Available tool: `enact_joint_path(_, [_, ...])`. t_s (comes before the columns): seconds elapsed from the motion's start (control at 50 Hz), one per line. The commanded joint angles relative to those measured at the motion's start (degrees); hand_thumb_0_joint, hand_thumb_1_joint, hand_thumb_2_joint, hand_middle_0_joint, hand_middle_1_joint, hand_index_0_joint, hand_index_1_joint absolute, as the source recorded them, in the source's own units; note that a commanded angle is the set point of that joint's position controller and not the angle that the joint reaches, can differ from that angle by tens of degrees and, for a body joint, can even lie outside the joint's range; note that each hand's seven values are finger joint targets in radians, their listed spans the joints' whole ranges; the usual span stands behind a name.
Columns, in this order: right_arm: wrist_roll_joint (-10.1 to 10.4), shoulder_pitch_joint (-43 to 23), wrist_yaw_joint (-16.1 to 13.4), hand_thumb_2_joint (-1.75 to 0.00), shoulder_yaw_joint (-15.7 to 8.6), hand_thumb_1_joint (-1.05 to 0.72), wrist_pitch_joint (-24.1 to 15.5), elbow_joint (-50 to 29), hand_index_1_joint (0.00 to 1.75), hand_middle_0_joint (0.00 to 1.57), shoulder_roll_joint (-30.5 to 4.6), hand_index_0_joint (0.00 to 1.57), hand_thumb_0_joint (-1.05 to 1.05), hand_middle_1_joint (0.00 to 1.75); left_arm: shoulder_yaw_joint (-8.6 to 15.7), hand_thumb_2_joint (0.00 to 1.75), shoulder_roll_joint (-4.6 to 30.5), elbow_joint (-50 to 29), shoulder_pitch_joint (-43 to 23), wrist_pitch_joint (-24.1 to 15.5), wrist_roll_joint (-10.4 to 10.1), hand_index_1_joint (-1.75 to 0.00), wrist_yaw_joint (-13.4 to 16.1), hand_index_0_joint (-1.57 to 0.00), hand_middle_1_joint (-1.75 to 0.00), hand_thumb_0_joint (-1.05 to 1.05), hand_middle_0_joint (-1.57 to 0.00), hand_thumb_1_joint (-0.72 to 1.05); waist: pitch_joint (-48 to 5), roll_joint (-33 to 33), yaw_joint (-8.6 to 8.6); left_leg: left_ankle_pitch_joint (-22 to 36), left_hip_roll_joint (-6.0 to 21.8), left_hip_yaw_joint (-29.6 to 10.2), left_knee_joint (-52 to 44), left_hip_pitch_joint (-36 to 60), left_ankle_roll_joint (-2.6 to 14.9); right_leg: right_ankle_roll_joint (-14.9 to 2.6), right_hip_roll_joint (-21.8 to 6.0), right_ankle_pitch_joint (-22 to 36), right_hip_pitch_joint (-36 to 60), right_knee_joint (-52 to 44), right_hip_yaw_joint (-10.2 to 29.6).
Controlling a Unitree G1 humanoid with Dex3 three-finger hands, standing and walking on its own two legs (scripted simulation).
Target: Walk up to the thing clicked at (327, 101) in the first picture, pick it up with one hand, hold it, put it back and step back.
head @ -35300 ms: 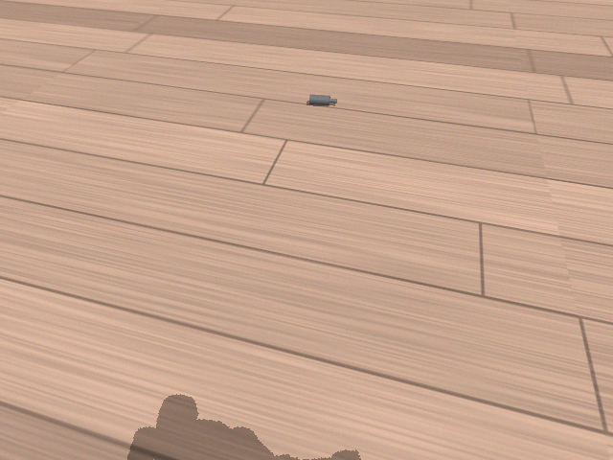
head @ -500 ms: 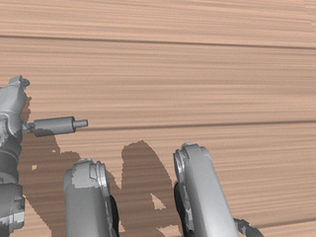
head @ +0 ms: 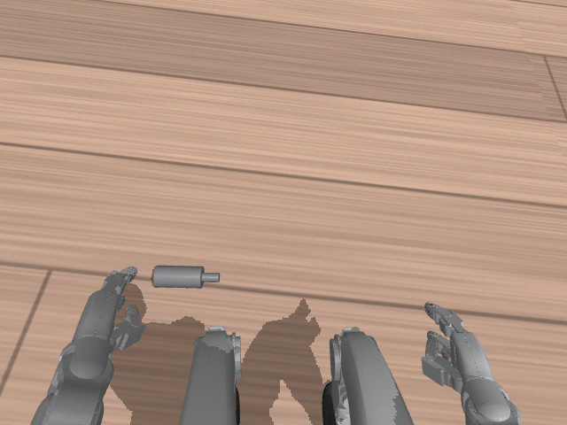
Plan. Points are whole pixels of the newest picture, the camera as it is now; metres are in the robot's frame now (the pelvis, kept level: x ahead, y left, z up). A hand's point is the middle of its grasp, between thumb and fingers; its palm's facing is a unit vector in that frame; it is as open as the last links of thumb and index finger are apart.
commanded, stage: home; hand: left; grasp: from above
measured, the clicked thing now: (188, 276) +0.48 +0.25 -0.53
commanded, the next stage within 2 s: none
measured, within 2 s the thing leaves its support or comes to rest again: neither
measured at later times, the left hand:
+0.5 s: hand (95, 346) +0.23 +0.19 +0.10, palm faces +0.11 -0.97 -0.21, open 7.4 cm
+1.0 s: hand (101, 356) +0.22 +0.18 +0.11, palm faces +0.11 -0.97 -0.20, open 7.4 cm
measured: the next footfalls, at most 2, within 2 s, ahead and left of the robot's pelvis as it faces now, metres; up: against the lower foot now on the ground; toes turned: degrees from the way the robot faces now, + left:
none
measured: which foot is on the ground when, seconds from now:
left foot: down 0.00-1.00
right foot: down 0.00-1.00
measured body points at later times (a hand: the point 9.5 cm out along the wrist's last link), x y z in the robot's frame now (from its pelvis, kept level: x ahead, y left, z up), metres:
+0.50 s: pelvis +0.07 +0.01 +0.15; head +0.09 +0.01 +0.60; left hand +0.22 +0.24 +0.12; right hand +0.22 -0.24 +0.08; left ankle +0.08 +0.13 -0.52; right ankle +0.07 -0.15 -0.52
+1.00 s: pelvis +0.07 +0.00 +0.15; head +0.09 +0.00 +0.60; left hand +0.21 +0.23 +0.12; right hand +0.25 -0.24 +0.09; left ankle +0.08 +0.13 -0.52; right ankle +0.07 -0.15 -0.52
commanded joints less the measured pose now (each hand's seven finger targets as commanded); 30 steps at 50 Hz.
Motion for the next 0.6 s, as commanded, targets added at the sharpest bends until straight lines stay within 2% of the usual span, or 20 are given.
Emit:
enact_joint_path(0.0, [0.51, 3.54, -2.45, -0.9, -2.8, -0.9, -3.34, -6.35, 0.3, 0.2, -7.83, 0.2, 0.0, 0.3, 5.11, 0.9, 7.87, -15.6, -2.96, 1.05, -5.41, -0.3, 2.03, -0.2, -0.3, 0.0, -0.2, 0.9, -21.36, 4.61, -1.69, -0.47, -1.6, 0.95, -20.5, 26.85, 2.44, -3.16, 1.86, 3.01, 18.42, -20.29, 1.0])
enact_joint_path(0.04, [0.59, 4.72, -3.36, -0.9, -2.26, -0.9, -4.07, -6.43, 0.3, 0.2, -7.02, 0.2, 0.0, 0.3, 3.93, 0.9, 5.36, -17.23, -0.18, 2.22, -6.87, -0.3, 2.36, -0.2, -0.3, 0.0, -0.2, 0.9, -20.54, 4.5, -2.34, 2.74, -1.54, 0.9, -23.24, 30.25, 2.34, -3.22, 1.87, 5.94, 21.9, -22.73, 0.92])
enact_joint_path(0.14, [0.68, 6.97, -6.09, -0.9, -1.07, -0.9, -6.05, -6.99, 0.3, 0.2, -5.88, 0.2, 0.0, 0.3, 4.94, 0.9, 1.96, -20.17, 7.97, 5.36, -11.13, -0.3, 3.09, -0.2, -0.3, 0.0, -0.2, 0.9, -16.91, 4.2, -1.73, 6.85, -1.51, 0.4, -31.02, 37.62, 1.96, -3.03, 1.86, 9.75, 30.3, -29.84, 0.54])
enact_joint_path(0.18, [0.64, 7.8, -7.17, -0.9, -0.93, -0.9, -6.9, -7.47, 0.3, 0.2, -5.47, 0.2, 0.0, 0.3, 5.45, 0.9, 1.14, -21.82, 11.86, 6.5, -12.28, -0.3, 3.07, -0.2, -0.3, 0.0, -0.2, 0.9, -16.46, 4.7, -1.18, 10.29, -1.73, 1.31, -33.05, 40.69, 1.9, -3.0, 2.04, 12.47, 33.98, -32.53, 0.35])
enact_joint_path(0.26, [0.34, 9.52, -8.74, -0.9, -0.54, -0.9, -8.38, -8.05, 0.3, 0.2, -4.83, 0.2, 0.0, 0.3, 4.37, 0.9, -1.25, -25.11, 17.89, 8.4, -13.87, -0.3, 2.82, -0.2, -0.3, 0.0, -0.2, 0.9, -13.38, 4.03, -1.14, 15.31, -1.82, 1.75, -37.77, 45.99, 1.68, -2.6, 2.21, 17.0, 40.01, -37.5, -0.39])
enact_joint_path(0.3, [0.14, 10.34, -9.28, -0.9, -0.55, -0.9, -8.92, -8.72, 0.3, 0.2, -4.68, 0.2, 0.0, 0.3, 4.59, 0.9, -1.79, -26.97, 20.84, 8.96, -14.15, -0.3, 2.63, -0.2, -0.3, 0.0, -0.2, 0.9, -11.46, 4.85, -0.54, 16.56, -1.71, 1.7, -40.36, 48.22, 1.5, -2.57, 2.35, 18.18, 41.79, -39.25, -0.99])
enact_joint_path(0.32, [0.12, 10.62, -9.52, -0.9, -0.54, -0.9, -9.18, -9.04, 0.3, 0.2, -4.44, 0.2, 0.0, 0.3, 3.55, 0.9, -2.86, -27.38, 22.39, 9.3, -14.17, -0.3, 2.4, -0.2, -0.3, 0.0, -0.2, 0.9, -10.5, 4.6, -0.95, 17.38, -1.58, 1.52, -41.62, 49.45, 1.4, -2.59, 2.49, 18.76, 42.66, -40.28, -1.2])
enact_joint_path(0.34, [0.13, 10.78, -9.74, -0.9, -0.67, -0.9, -9.46, -9.76, 0.3, 0.2, -4.38, 0.2, 0.0, 0.3, 4.22, 0.9, -2.25, -29.5, 23.78, 9.41, -14.15, -0.3, 2.41, -0.2, -0.3, 0.0, -0.2, 0.9, -9.94, 4.45, -0.3, 18.28, -1.84, 2.06, -42.23, 50.04, 1.5, -2.52, 2.53, 19.44, 43.99, -41.47, -1.38])
enact_joint_path(0.38, [-0.06, 10.85, -10.04, -0.9, -0.62, -0.9, -10.04, -10.06, 0.3, 0.2, -4.11, 0.2, 0.0, 0.3, 3.41, 0.9, -2.71, -31.25, 25.64, 9.75, -14.14, -0.3, 2.07, -0.2, -0.3, 0.0, -0.2, 0.9, -8.57, 3.48, -0.33, 19.48, -2.03, 2.28, -43.43, 50.91, 1.63, -2.41, 2.65, 20.42, 45.75, -43.31, -1.77])
enact_joint_path(0.48, [-0.6, 10.98, -10.35, -0.9, -0.94, -0.9, -11.2, -10.66, 0.3, 0.2, -4.3, 0.2, 0.0, 0.3, 2.54, 0.9, -4.03, -31.9, 28.91, 10.14, -13.73, -0.3, 1.0, -0.2, -0.3, 0.0, -0.2, 0.9, -4.6, 1.11, -0.18, 18.49, -2.09, 2.57, -46.36, 52.9, 1.8, -2.32, 2.87, 18.86, 47.24, -46.04, -2.43])
enact_joint_path(0.58, [-1.16, 10.34, -10.32, -0.9, -1.3, -0.9, -12.67, -10.23, 0.3, 0.2, -5.08, 0.2, 0.0, 0.3, 1.98, 0.9, -3.76, -31.95, 26.97, 9.61, -13.41, -0.3, -0.24, -0.2, -0.3, 0.0, -0.2, 0.9, -1.3, 0.2, -0.37, 14.1, -2.08, 2.71, -48.18, 52.96, 1.8, -1.96, 2.75, 14.54, 46.55, -47.42, -3.01])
